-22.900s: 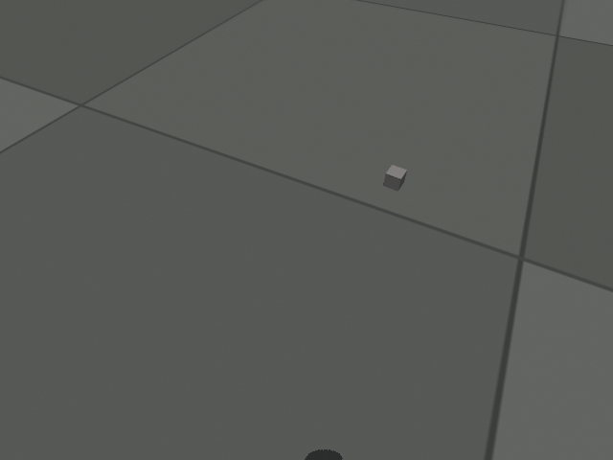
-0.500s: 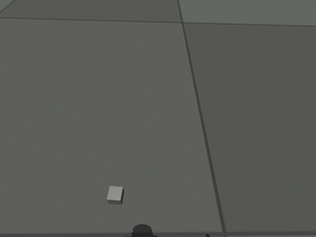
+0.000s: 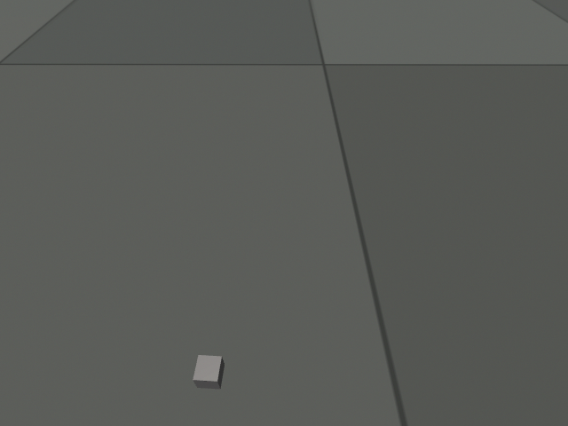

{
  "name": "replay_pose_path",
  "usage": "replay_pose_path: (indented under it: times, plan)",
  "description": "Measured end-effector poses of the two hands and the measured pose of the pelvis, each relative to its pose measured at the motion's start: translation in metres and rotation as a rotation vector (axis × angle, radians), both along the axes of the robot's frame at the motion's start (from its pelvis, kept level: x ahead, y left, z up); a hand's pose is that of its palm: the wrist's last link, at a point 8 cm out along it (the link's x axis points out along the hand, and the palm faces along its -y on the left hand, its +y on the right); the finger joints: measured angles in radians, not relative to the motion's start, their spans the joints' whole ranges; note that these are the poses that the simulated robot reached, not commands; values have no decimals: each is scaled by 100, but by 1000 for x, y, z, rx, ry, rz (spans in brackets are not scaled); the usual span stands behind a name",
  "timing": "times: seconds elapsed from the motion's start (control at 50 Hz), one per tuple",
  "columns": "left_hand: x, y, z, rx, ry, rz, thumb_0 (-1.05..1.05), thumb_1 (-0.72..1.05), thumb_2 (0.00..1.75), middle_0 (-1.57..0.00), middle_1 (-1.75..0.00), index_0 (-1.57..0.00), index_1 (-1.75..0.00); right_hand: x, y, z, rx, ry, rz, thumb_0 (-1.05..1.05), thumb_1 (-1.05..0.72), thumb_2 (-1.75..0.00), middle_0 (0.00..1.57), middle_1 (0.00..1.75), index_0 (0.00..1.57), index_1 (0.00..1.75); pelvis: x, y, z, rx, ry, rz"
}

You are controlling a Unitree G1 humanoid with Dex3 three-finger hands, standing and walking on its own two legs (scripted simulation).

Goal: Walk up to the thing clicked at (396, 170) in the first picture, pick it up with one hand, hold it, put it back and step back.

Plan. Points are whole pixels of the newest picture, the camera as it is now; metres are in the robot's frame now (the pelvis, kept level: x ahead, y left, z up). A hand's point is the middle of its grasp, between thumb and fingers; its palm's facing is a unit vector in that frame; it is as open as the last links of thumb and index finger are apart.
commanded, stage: stand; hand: left
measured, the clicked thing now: (209, 372) +0.45 +0.24 -0.74
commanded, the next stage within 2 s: rise first in 1.46 s
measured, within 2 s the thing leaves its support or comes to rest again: neither
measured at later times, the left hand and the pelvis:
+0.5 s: hand out of the picture +0.08 +0.26 -0.15, palm faces -0.03 -0.94 -0.33, open 7.3 cm; pelvis +0.01 +0.01 +0.00, yaw +0 degrees
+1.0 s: hand out of the picture +0.09 +0.26 -0.15, palm faces -0.02 -0.94 -0.34, open 7.3 cm; pelvis +0.02 +0.01 +0.00, yaw +0 degrees
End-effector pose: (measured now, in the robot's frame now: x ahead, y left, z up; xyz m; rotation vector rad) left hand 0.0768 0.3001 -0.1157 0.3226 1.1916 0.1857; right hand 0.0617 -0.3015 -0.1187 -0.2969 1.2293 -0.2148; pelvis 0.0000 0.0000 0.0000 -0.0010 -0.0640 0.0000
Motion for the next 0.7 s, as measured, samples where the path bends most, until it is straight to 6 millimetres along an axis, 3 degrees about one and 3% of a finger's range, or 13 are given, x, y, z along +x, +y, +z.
replay_pose_path:
  times: [0.26,0.7]
  plan:
    - [9,3,-2,-12,3,-2,1,91,89,-21,-30,-21,-30,8,8,2,-5,-5,1,1,-91,-90,21,30,21,30,4,7,1,3,2,-2]
    - [-7,8,-3,-4,55,22,1,91,89,-21,-30,-21,-30,23,12,1,1,-3,23,1,-91,-90,21,30,21,30,10,9,2,5,16,5]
